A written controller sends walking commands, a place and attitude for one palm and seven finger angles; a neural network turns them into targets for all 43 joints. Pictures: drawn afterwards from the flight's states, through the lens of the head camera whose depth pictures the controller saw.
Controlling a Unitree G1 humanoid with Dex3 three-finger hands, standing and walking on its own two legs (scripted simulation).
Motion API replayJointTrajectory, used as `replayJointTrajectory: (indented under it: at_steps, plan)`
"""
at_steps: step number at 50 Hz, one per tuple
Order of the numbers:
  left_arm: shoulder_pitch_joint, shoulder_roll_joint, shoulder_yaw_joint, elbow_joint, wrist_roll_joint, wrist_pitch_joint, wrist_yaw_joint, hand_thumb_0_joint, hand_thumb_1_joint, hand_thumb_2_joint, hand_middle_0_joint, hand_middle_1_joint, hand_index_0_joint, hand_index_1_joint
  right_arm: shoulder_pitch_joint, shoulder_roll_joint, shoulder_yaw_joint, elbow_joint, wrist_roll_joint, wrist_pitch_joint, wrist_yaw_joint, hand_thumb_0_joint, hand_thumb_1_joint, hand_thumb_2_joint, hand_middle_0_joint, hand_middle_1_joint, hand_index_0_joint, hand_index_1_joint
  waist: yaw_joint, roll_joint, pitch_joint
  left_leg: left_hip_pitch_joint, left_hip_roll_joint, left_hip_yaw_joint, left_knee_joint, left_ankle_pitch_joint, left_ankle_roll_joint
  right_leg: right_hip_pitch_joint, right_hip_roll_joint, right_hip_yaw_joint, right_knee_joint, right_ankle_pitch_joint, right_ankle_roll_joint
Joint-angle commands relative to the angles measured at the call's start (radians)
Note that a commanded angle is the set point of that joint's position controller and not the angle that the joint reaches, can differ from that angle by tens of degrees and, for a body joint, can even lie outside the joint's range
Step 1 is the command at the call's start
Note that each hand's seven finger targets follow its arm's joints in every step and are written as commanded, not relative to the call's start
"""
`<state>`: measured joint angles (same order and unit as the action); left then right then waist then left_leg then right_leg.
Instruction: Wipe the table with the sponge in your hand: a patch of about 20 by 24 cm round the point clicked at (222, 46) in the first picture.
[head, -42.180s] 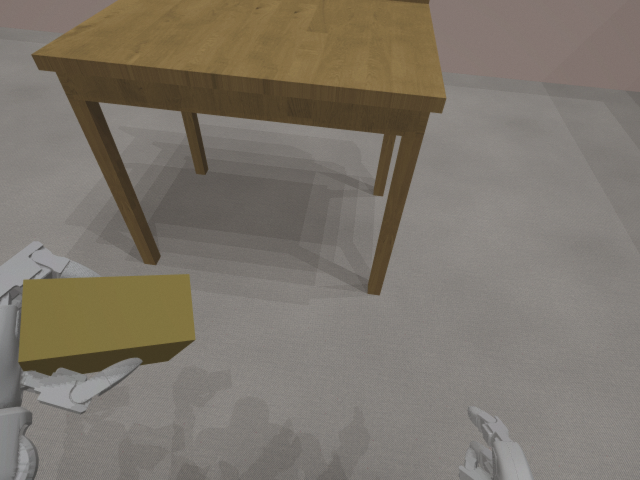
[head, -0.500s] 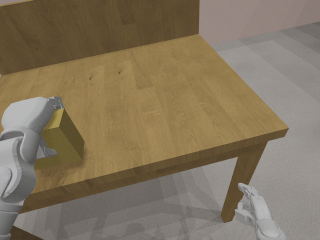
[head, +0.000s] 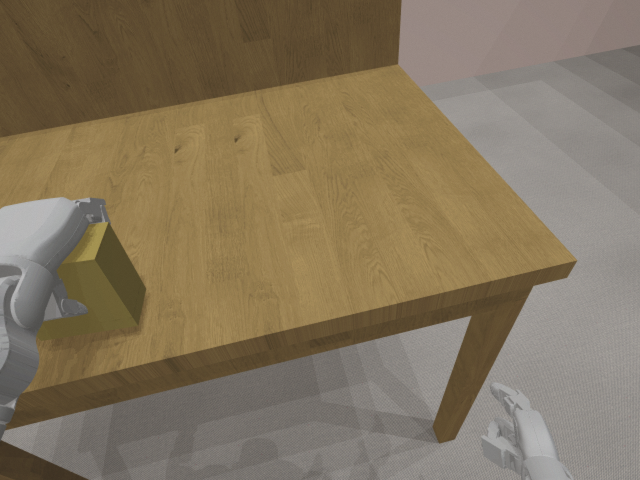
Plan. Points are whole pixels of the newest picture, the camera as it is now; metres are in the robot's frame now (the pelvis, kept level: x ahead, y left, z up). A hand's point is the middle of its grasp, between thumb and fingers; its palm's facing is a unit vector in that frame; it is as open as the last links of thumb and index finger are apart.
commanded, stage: move the sponge above the wiping area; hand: left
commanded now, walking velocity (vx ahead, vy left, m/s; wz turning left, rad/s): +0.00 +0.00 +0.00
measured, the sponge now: (81, 294) +0.26 +0.34 +0.12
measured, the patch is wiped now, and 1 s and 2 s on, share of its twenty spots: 0.00 0.00 0.00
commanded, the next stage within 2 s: lower the sponge onto the table in 0.80 s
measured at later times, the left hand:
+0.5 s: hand (47, 257) +0.26 +0.35 +0.18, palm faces +0.06 +0.02 -1.00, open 10.1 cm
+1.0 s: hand (44, 255) +0.27 +0.36 +0.18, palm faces +0.02 +0.01 -1.00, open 10.1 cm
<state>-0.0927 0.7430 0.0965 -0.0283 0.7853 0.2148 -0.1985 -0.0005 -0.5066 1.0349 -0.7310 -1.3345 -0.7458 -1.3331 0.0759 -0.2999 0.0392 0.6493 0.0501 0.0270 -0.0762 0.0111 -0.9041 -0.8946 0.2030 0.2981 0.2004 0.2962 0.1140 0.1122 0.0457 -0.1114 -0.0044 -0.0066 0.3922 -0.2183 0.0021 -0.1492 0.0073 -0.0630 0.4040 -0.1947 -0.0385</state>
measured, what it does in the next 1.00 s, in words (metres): stands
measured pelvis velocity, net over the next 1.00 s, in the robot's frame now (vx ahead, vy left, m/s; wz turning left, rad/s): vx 0.00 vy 0.02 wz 0.01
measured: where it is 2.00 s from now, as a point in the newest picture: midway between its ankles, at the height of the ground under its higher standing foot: outside the picture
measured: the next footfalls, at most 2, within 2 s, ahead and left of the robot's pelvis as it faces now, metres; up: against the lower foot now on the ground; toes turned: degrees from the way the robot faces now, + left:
none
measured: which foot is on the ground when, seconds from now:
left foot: down 0.00-1.00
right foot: down 0.00-1.00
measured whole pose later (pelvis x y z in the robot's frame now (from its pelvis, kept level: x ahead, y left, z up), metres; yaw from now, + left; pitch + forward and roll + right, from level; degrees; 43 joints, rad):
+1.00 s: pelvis +0.00 +0.02 +0.00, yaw +0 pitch -3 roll +0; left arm -0.13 0.76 0.10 -0.05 0.79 0.24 -0.22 0.00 -0.51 1.04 -0.73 -1.33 -0.74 -1.33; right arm 0.08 -0.29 0.05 0.65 0.05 0.04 -0.07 0.01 -0.90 -0.89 0.20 0.30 0.20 0.30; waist 0.13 0.10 0.05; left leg -0.11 -0.02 -0.01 0.37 -0.21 0.02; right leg -0.13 -0.01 -0.06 0.37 -0.18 -0.02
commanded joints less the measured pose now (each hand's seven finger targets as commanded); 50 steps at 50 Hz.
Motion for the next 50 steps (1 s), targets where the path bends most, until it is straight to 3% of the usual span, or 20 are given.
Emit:
replayJointTrajectory:
  at_steps: [1, 2, 7, 10, 11, 15, 16, 17, 20, 21, 24, 26, 28, 32, 35, 36, 38, 45, 47, 50]
  plan:
    - [-0.304, 0.364, 0.251, -0.147, 0.025, -0.015, 0.079, 0.0, 0.1, 1.3, -1.2, -1.6, -1.2, -1.6, -0.188, -0.094, -0.027, -0.163, 0.002, -0.051, -0.003, 0.0, -0.9, -0.9, 0.2, 0.3, 0.2, 0.3, 0.013, 0.008, -0.218, -0.008, -0.034, -0.014, -0.044, 0.217, 0.039, 0.114, 0.0, 0.089, -0.069, 0.111, -0.03]
    - [-0.329, 0.35, 0.237, -0.165, 0.022, -0.019, 0.088, 0.0, 0.1, 1.3, -1.2, -1.6, -1.2, -1.6, -0.157, -0.099, -0.032, -0.157, -0.006, -0.051, -0.001, 0.0, -0.9, -0.9, 0.2, 0.3, 0.2, 0.3, 0.012, 0.025, -0.258, -0.005, -0.031, -0.007, -0.045, 0.233, 0.036, 0.135, -0.016, 0.067, -0.06, 0.125, -0.026]
    - [-0.32, 0.289, 0.184, -0.17, 0.018, 0.014, 0.092, 0.0, 0.1, 1.3, -1.2, -1.6, -1.2, -1.6, -0.171, -0.098, -0.031, -0.16, -0.005, -0.048, 0.007, 0.0, -0.9, -0.9, 0.2, 0.3, 0.2, 0.3, 0.008, 0.009, -0.253, -0.009, -0.027, -0.006, -0.051, 0.243, 0.033, 0.131, -0.016, 0.056, -0.057, 0.134, -0.026]
    - [-0.296, 0.297, 0.183, -0.148, 0.022, 0.035, 0.077, 0.0, 0.1, 1.3, -1.2, -1.6, -1.2, -1.6, -0.17, -0.107, -0.037, -0.154, -0.005, -0.035, 0.008, 0.0, -0.9, -0.9, 0.2, 0.3, 0.2, 0.3, 0.007, -0.041, -0.234, -0.023, -0.028, -0.012, -0.06, 0.224, 0.035, 0.129, -0.011, 0.054, -0.059, 0.134, -0.02]
    - [-0.293, 0.306, 0.195, -0.182, 0.025, 0.043, 0.07, 0.0, 0.1, 1.3, -1.2, -1.6, -1.2, -1.6, -0.22, -0.096, -0.028, -0.178, 0.004, -0.044, 0.009, 0.0, -0.9, -0.9, 0.2, 0.3, 0.2, 0.3, 0.016, -0.019, -0.246, -0.014, -0.026, -0.021, -0.058, 0.223, 0.036, 0.133, -0.002, 0.08, -0.056, 0.12, -0.032]
    - [-0.311, 0.309, 0.183, -0.172, 0.024, 0.042, 0.058, 0.0, 0.1, 1.3, -1.2, -1.6, -1.2, -1.6, -0.177, -0.103, -0.032, -0.161, -0.006, -0.034, 0.004, 0.0, -0.9, -0.9, 0.2, 0.3, 0.2, 0.3, 0.007, -0.046, -0.232, -0.016, -0.027, -0.017, -0.066, 0.209, 0.037, 0.12, -0.01, 0.049, -0.061, 0.112, -0.018]
    - [-0.33, 0.319, 0.192, -0.195, 0.025, 0.045, 0.055, 0.0, 0.1, 1.3, -1.2, -1.6, -1.2, -1.6, -0.225, -0.094, -0.02, -0.179, 0.005, -0.045, 0.003, 0.0, -0.9, -0.9, 0.2, 0.3, 0.2, 0.3, 0.008, -0.017, -0.228, -0.009, -0.025, -0.023, -0.063, 0.199, 0.037, 0.113, 0.0, 0.081, -0.066, 0.092, -0.03]
    - [-0.341, 0.339, 0.204, -0.175, 0.028, 0.04, 0.059, 0.0, 0.1, 1.3, -1.2, -1.6, -1.2, -1.6, -0.179, -0.102, -0.025, -0.16, -0.005, -0.043, 0.002, 0.0, -0.9, -0.9, 0.2, 0.3, 0.2, 0.3, 0.009, -0.043, -0.246, -0.013, -0.027, -0.02, -0.064, 0.2, 0.037, 0.12, -0.012, 0.056, -0.062, 0.085, -0.023]
    - [-0.341, 0.33, 0.198, -0.195, 0.026, 0.023, 0.059, 0.0, 0.1, 1.3, -1.2, -1.6, -1.2, -1.6, -0.18, -0.098, -0.028, -0.157, -0.007, -0.037, 0.002, 0.0, -0.9, -0.9, 0.2, 0.3, 0.2, 0.3, 0.011, -0.015, -0.242, 0.002, -0.026, -0.023, -0.072, 0.208, 0.036, 0.119, -0.007, 0.051, -0.068, 0.095, -0.024]
    - [-0.356, 0.334, 0.199, -0.24, 0.031, 0.027, 0.058, 0.0, 0.1, 1.3, -1.2, -1.6, -1.2, -1.6, -0.229, -0.087, -0.015, -0.18, 0.005, -0.047, 0.003, 0.0, -0.9, -0.9, 0.2, 0.3, 0.2, 0.3, 0.015, 0.041, -0.247, 0.009, -0.027, -0.032, -0.074, 0.204, 0.034, 0.12, 0.005, 0.076, -0.068, 0.076, -0.036]
    - [-0.347, 0.292, 0.167, -0.192, 0.024, 0.029, 0.065, 0.0, 0.1, 1.3, -1.2, -1.6, -1.2, -1.6, -0.183, -0.093, -0.025, -0.152, -0.006, -0.036, 0.005, 0.0, -0.9, -0.9, 0.2, 0.3, 0.2, 0.3, 0.011, 0.011, -0.222, 0.003, -0.022, -0.032, -0.084, 0.217, 0.029, 0.117, -0.003, 0.046, -0.076, 0.092, -0.029]
    - [-0.378, 0.31, 0.177, -0.173, 0.035, 0.051, 0.061, 0.0, 0.1, 1.3, -1.2, -1.6, -1.2, -1.6, -0.228, -0.088, -0.013, -0.163, 0.006, -0.04, 0.004, 0.0, -0.9, -0.9, 0.2, 0.3, 0.2, 0.3, 0.011, 0.015, -0.2, -0.009, -0.021, -0.034, -0.092, 0.182, 0.029, 0.099, 0.009, 0.068, -0.081, 0.051, -0.038]
    - [-0.395, 0.306, 0.164, -0.132, 0.037, 0.059, 0.064, 0.0, 0.1, 1.3, -1.2, -1.6, -1.2, -1.6, -0.186, -0.1, -0.024, -0.144, -0.005, -0.033, 0.003, 0.0, -0.9, -0.9, 0.2, 0.3, 0.2, 0.3, 0.007, -0.014, -0.221, -0.008, -0.022, -0.025, -0.091, 0.197, 0.03, 0.114, -0.002, 0.05, -0.08, 0.069, -0.031]
    - [-0.407, 0.333, 0.179, -0.185, 0.044, 0.073, 0.052, 0.0, 0.1, 1.3, -1.2, -1.6, -1.2, -1.6, -0.206, -0.099, -0.015, -0.162, -0.008, -0.035, 0.009, 0.0, -0.9, -0.9, 0.2, 0.3, 0.2, 0.3, 0.021, 0.002, -0.289, 0.0, -0.025, -0.024, -0.078, 0.241, 0.028, 0.156, -0.013, 0.059, -0.059, 0.112, -0.038]
    - [-0.358, 0.316, 0.17, -0.15, 0.035, 0.073, 0.033, 0.0, 0.1, 1.3, -1.2, -1.6, -1.2, -1.6, -0.193, -0.101, -0.02, -0.152, -0.007, -0.022, 0.011, 0.0, -0.9, -0.9, 0.2, 0.3, 0.2, 0.3, 0.015, -0.018, -0.239, -0.01, -0.023, -0.026, -0.081, 0.229, 0.03, 0.133, -0.007, 0.049, -0.069, 0.115, -0.031]
    - [-0.343, 0.327, 0.186, -0.177, 0.036, 0.08, 0.027, 0.0, 0.1, 1.3, -1.2, -1.6, -1.2, -1.6, -0.235, -0.092, -0.01, -0.178, 0.003, -0.031, 0.012, 0.0, -0.9, -0.9, 0.2, 0.3, 0.2, 0.3, 0.022, 0.004, -0.248, -0.006, -0.021, -0.031, -0.077, 0.223, 0.031, 0.136, 0.001, 0.079, -0.067, 0.104, -0.041]
    - [-0.347, 0.307, 0.162, -0.158, 0.031, 0.073, 0.019, 0.0, 0.1, 1.3, -1.2, -1.6, -1.2, -1.6, -0.194, -0.098, -0.018, -0.161, -0.005, -0.026, 0.01, 0.0, -0.9, -0.9, 0.2, 0.3, 0.2, 0.3, 0.01, -0.016, -0.244, -0.004, -0.022, -0.024, -0.074, 0.24, 0.033, 0.132, -0.006, 0.046, -0.065, 0.121, -0.031]
    - [-0.354, 0.352, 0.201, -0.159, 0.031, 0.039, 0.021, 0.0, 0.1, 1.3, -1.2, -1.6, -1.2, -1.6, -0.168, -0.106, -0.022, -0.156, -0.006, -0.028, 0.0, 0.0, -0.9, -0.9, 0.2, 0.3, 0.2, 0.3, 0.008, -0.018, -0.241, 0.005, -0.023, -0.029, -0.072, 0.233, 0.036, 0.123, -0.005, 0.045, -0.073, 0.114, -0.027]
    - [-0.383, 0.368, 0.216, -0.221, 0.032, 0.029, 0.03, 0.0, 0.1, 1.3, -1.2, -1.6, -1.2, -1.6, -0.172, -0.1, -0.017, -0.169, -0.008, -0.041, -0.001, 0.0, -0.9, -0.9, 0.2, 0.3, 0.2, 0.3, 0.015, 0.0, -0.287, 0.022, -0.025, -0.026, -0.063, 0.263, 0.036, 0.147, -0.01, 0.053, -0.062, 0.131, -0.034]
    - [-0.333, 0.348, 0.214, -0.187, 0.021, 0.023, 0.039, 0.0, 0.1, 1.3, -1.2, -1.6, -1.2, -1.6, -0.165, -0.101, -0.022, -0.159, -0.01, -0.032, 0.0, 0.0, -0.9, -0.9, 0.2, 0.3, 0.2, 0.3, 0.014, 0.012, -0.247, 0.012, -0.024, -0.028, -0.064, 0.275, 0.032, 0.14, -0.007, 0.05, -0.068, 0.155, -0.033]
